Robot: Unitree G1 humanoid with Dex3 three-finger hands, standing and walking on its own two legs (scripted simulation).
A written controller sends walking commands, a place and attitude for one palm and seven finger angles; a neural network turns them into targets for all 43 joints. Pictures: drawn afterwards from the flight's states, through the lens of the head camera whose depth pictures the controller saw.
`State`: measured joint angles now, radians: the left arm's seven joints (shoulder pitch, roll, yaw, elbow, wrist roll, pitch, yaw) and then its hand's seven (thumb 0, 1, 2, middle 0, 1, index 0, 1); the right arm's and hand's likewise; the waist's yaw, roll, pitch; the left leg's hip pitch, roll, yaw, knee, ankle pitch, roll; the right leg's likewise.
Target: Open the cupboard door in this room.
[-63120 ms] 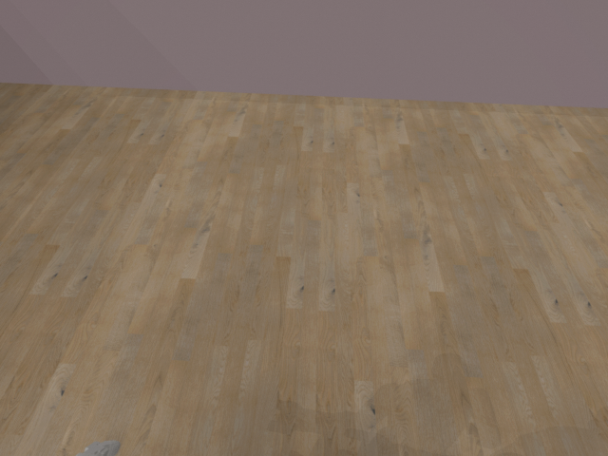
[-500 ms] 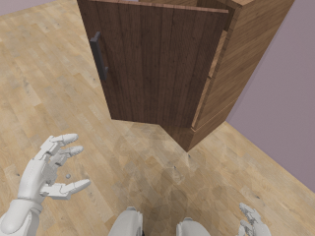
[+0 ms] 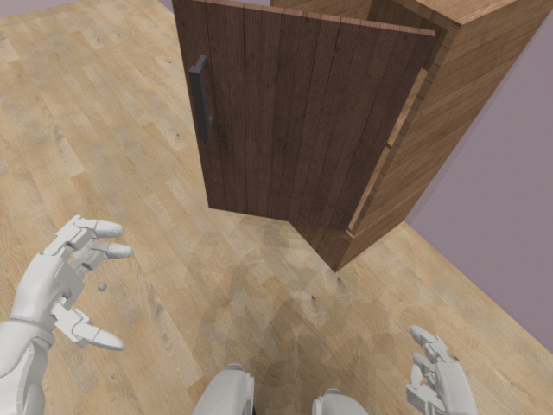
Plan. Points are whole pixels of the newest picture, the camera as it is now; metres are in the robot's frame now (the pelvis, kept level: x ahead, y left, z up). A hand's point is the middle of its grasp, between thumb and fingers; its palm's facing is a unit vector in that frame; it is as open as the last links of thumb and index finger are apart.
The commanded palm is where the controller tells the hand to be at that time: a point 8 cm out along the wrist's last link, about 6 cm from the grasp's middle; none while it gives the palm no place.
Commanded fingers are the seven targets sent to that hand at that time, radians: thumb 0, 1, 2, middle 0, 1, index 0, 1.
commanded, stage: raise the hand with hooked fingers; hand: left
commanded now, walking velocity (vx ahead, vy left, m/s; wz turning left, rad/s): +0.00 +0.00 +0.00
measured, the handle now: (203, 99) +0.65 +0.20 +0.04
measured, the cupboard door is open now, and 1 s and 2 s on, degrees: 43 43 43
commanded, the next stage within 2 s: move the hooked fingers beside the handle in 0.72 s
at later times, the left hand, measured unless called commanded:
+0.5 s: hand (107, 265) +0.29 +0.25 +0.05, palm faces -0.09 -0.99 -0.05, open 14.0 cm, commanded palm +0.27 +0.30 +0.05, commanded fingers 0.00 -0.50 0.30 -0.30 -1.20 -0.30 -1.20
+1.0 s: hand (116, 252) +0.31 +0.25 +0.04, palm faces -0.07 -1.00 -0.03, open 14.0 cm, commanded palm +0.31 +0.30 +0.05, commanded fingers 0.00 -0.50 0.30 -0.30 -1.20 -0.30 -1.20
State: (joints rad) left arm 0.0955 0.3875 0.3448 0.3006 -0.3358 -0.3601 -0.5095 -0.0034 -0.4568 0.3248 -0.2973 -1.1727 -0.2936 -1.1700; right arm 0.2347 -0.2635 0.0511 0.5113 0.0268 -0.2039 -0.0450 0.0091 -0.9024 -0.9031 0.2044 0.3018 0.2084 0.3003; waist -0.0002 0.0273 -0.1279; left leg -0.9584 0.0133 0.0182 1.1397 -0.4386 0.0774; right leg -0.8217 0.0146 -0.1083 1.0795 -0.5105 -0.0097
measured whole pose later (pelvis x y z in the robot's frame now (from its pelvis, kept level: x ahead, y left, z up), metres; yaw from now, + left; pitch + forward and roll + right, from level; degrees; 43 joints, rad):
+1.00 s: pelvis +0.00 -0.02 -0.01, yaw +0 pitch +16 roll -4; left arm -0.13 0.44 0.41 0.53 -0.36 -0.36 -0.60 -0.01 -0.50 0.30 -0.30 -1.20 -0.30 -1.20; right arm 0.26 -0.29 0.05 0.55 0.04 -0.19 -0.07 0.01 -0.90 -0.90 0.20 0.30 0.21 0.30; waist -0.01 0.03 -0.13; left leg -1.02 0.03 0.00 1.19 -0.46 0.05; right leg -0.88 0.03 -0.12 1.13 -0.54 -0.04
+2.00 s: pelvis +0.00 +0.00 -0.04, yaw -4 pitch +27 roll -7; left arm -0.94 0.79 0.52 1.23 -0.12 -0.36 -0.57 -0.01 -0.50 0.31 -0.30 -1.20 -0.30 -1.20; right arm 0.34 -0.31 0.08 0.62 0.01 0.02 -0.04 0.00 -0.90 -0.90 0.20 0.30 0.21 0.30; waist -0.17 0.03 -0.12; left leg -1.30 0.06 0.00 1.30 -0.49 0.08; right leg -1.15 0.06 -0.12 1.21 -0.54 -0.02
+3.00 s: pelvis +0.02 +0.00 -0.05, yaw -6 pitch +33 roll -11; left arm -1.24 0.99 0.50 1.29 0.01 -0.22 -0.53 -0.01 -0.50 0.31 -0.30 -1.20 -0.30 -1.20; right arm 0.38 -0.29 0.14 0.58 -0.03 0.07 -0.04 0.00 -0.90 -0.90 0.21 0.30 0.21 0.30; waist -0.28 0.05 -0.10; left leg -1.43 0.07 -0.04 1.35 -0.51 0.08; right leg -1.25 0.08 -0.15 1.20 -0.54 -0.01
